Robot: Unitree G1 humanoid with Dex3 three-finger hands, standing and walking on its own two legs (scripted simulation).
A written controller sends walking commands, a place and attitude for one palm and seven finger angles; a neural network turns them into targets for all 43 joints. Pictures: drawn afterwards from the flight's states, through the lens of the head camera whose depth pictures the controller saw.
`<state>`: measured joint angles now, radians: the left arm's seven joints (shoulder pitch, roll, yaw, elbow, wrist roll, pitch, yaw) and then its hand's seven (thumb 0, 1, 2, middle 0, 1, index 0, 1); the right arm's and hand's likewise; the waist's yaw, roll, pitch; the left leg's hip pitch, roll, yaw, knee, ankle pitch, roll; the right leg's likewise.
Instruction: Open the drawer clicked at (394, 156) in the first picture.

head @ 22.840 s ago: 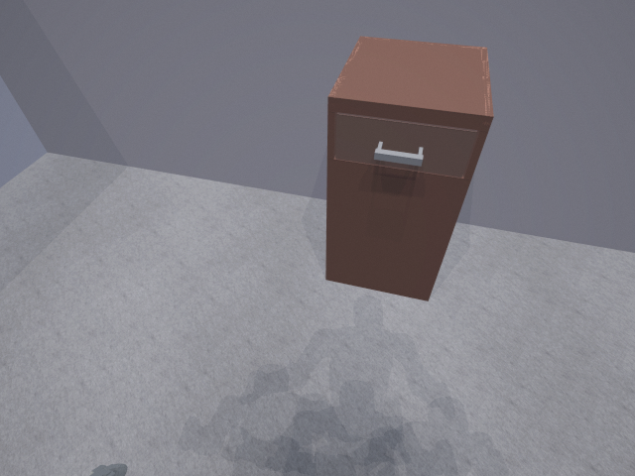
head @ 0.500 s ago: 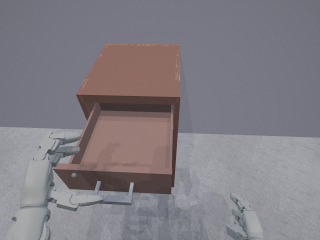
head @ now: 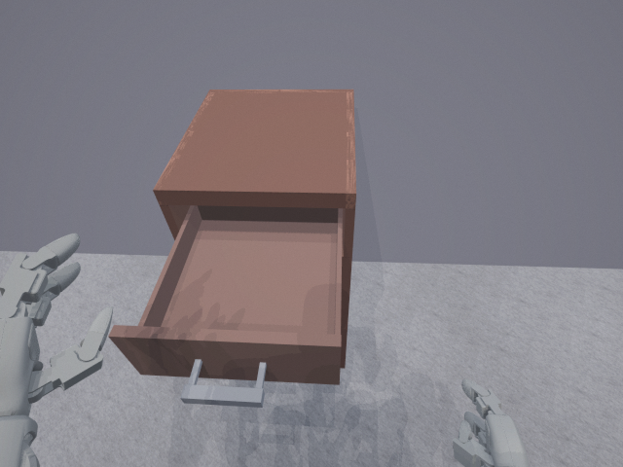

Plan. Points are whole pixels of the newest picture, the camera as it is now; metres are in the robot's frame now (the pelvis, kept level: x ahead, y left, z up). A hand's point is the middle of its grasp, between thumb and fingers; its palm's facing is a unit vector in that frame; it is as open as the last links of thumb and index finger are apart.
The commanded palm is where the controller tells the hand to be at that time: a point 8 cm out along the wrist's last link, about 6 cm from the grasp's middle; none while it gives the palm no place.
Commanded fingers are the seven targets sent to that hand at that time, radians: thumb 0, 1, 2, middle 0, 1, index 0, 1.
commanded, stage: draw the hand back to the body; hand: left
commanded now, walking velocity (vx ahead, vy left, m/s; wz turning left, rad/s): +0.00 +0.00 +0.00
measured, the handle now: (226, 382) +0.26 +0.18 -0.11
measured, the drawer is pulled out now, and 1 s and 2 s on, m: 0.30 0.30 0.30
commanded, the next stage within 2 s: step back with the hand held close in 0.24 s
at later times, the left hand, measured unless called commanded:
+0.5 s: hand (85, 335) +0.19 +0.24 +0.16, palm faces +0.39 -0.79 -0.47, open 7.4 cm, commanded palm +0.12 +0.28 +0.17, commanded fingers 0.00 0.90 0.90 -0.20 -0.30 -0.20 -0.30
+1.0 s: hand (41, 428) +0.11 +0.24 +0.15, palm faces +0.40 -0.82 -0.41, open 7.4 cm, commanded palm +0.05 +0.29 +0.17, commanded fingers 0.00 0.90 0.90 -0.20 -0.30 -0.20 -0.30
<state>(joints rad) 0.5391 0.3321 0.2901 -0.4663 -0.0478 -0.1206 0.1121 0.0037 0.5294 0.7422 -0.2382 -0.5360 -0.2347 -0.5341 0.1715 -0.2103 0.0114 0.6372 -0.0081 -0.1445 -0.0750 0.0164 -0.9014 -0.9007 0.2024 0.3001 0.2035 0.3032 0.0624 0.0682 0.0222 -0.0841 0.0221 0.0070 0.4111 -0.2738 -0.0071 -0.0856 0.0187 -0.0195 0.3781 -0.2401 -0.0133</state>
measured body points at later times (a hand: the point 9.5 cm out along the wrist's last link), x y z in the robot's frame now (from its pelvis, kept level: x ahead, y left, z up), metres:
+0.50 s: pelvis -0.01 +0.00 +0.00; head +0.01 -0.02 +0.45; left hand +0.16 +0.28 +0.19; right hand +0.19 -0.22 -0.09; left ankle -0.03 +0.12 -0.74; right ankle -0.02 -0.11 -0.74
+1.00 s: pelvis -0.08 +0.01 -0.02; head -0.07 +0.02 +0.43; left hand +0.08 +0.28 +0.17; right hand +0.09 -0.23 -0.09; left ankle -0.03 +0.12 -0.74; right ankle -0.02 -0.11 -0.74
